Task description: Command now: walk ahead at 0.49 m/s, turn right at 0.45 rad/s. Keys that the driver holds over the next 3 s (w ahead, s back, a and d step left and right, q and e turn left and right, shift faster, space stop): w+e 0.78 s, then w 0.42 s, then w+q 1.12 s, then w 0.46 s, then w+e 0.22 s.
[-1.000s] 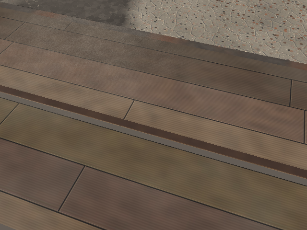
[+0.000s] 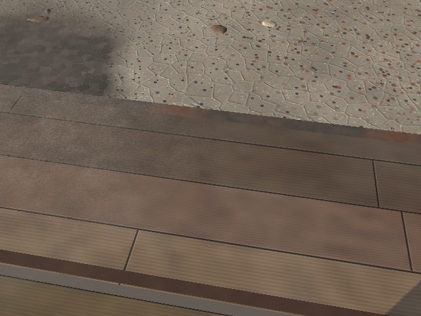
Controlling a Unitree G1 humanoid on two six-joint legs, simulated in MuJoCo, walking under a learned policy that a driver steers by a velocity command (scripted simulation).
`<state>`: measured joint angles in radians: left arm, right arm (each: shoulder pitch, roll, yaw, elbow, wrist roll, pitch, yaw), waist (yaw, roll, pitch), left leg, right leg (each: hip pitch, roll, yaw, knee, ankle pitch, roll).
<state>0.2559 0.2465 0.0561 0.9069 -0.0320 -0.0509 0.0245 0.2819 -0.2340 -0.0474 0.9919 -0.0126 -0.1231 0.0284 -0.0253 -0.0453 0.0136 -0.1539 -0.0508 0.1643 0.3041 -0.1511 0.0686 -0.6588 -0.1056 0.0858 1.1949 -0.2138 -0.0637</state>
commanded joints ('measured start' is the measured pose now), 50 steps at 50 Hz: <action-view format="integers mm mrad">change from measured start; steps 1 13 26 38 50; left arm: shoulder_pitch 63 -241 4 121 41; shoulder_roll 31 28 140 167 90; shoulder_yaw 15 5 50 60 20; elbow -45 -225 -224 -196 -250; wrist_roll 10 7 18 5 20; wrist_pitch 9 -9 -40 -14 -24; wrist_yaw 0 -84 -40 -1 -18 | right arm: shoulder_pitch -70 55 -96 -364 -37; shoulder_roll -100 -205 -127 -147 -112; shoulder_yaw -15 -41 -29 -29 -27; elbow -52 -39 -217 -334 -222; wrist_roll -7 27 1 20 7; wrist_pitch -19 48 14 -18 -5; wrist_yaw -17 -49 -30 -3 -3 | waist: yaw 57 -24 -6 73 22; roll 97 96 39 -73 138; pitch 51 77 -73 -10 -44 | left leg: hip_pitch -95 249 -486 -373 26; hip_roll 298 365 176 64 269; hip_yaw -146 27 -223 -241 -462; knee -219 -32 781 183 -104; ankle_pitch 93 415 -73 165 73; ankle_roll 139 70 -89 -70 156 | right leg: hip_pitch -44 -38 479 551 5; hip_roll -47 29 -53 -52 17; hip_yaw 56 -163 198 292 19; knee -51 -528 -972 -846 -61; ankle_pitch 132 57 381 167 -92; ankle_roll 16 -36 -233 -137 25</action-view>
